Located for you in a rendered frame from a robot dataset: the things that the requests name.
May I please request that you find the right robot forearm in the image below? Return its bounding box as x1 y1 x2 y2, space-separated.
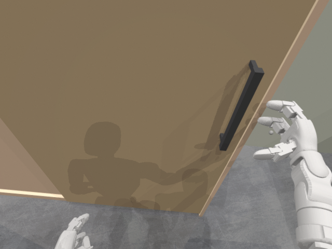
290 150 332 249

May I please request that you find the left robot hand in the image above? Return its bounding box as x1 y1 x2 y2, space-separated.
55 213 93 249

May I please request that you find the handle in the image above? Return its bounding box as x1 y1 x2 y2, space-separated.
219 60 264 151

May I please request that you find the wardrobe door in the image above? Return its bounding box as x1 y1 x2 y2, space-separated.
0 0 316 214
0 118 61 195

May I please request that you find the right robot hand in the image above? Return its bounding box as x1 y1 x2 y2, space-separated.
253 100 317 162

